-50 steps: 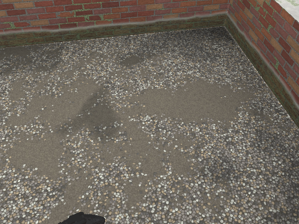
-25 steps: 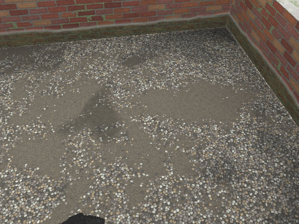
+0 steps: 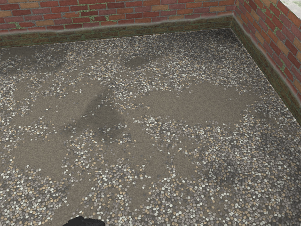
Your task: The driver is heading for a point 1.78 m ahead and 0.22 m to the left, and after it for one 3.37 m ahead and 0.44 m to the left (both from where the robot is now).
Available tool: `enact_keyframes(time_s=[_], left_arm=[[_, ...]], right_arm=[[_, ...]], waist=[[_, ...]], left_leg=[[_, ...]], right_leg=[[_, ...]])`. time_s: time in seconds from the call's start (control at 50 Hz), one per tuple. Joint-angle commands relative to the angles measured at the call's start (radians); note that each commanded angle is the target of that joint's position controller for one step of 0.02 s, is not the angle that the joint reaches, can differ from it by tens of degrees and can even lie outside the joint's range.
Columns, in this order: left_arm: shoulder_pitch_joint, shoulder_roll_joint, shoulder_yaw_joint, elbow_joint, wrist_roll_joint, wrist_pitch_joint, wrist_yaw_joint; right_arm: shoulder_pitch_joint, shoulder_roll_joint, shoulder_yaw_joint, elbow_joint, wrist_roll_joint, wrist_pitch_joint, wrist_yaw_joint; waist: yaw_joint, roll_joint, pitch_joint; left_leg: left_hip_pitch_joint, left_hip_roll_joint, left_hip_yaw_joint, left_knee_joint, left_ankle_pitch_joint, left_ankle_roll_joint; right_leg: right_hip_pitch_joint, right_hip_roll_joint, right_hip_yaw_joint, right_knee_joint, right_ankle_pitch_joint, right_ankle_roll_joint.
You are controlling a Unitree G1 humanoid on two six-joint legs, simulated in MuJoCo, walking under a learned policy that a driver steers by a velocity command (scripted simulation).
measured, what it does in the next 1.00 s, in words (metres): stands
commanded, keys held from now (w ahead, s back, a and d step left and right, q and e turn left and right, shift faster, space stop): no key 1.00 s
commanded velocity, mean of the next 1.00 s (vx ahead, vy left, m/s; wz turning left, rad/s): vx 0.12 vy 0.00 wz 0.00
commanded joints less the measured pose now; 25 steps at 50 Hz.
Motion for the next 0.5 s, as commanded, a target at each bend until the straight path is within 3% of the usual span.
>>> enact_keyframes(time_s=[0.02,0.1,0.2,0.22,0.24,0.3,0.5], left_arm=[[-0.076,0.078,0.027,-0.087,-0.001,-0.016,0.003],[-0.015,0.093,0.043,-0.038,-0.021,-0.008,0.002],[0.034,0.092,0.063,0.016,-0.043,0.001,0.004],[0.041,0.09,0.067,0.024,-0.045,0.002,0.006],[0.002,0.083,0.064,0.0,-0.054,-0.003,-0.003],[0.038,0.082,0.069,0.019,-0.051,0.001,-0.003],[0.117,0.074,0.081,0.059,-0.063,0.007,0.006]], right_arm=[[0.004,-0.097,-0.031,-0.067,0.003,-0.013,-0.002],[0.072,-0.118,-0.049,-0.016,0.024,-0.004,0.001],[0.113,-0.111,-0.069,0.038,0.04,0.008,0.0],[0.12,-0.108,-0.072,0.048,0.042,0.009,0.0],[0.114,-0.077,-0.063,0.034,0.027,0.002,0.008],[0.167,-0.09,-0.071,0.067,0.031,-0.001,0.012],[0.246,-0.062,-0.076,0.137,0.04,0.007,0.003]], waist=[[0.0,-0.012,-0.054],[-0.002,-0.021,-0.032],[-0.002,-0.015,0.016],[-0.002,-0.013,0.019],[-0.018,-0.018,0.037],[-0.016,0.002,-0.026],[-0.008,0.008,0.012]], left_leg=[[0.035,0.059,-0.103,-0.059,0.082,0.031],[0.059,0.06,-0.113,-0.085,0.054,0.046],[0.06,0.056,-0.115,-0.113,0.04,0.057],[0.062,0.055,-0.114,-0.114,0.055,0.057],[0.071,0.062,-0.118,-0.1,0.166,0.053],[0.099,0.063,-0.122,-0.089,0.213,0.056],[0.088,0.057,-0.126,-0.126,0.185,0.057]], right_leg=[[-0.005,-0.053,0.048,-0.029,0.237,-0.043],[-0.004,-0.063,0.054,-0.049,0.213,-0.062],[-0.029,-0.06,0.048,-0.066,0.165,-0.072],[-0.03,-0.06,0.047,-0.065,0.174,-0.073],[-0.057,-0.068,0.064,-0.068,0.274,-0.073],[-0.011,-0.07,0.057,-0.057,0.308,-0.077],[-0.037,-0.062,0.038,-0.07,0.237,-0.076]])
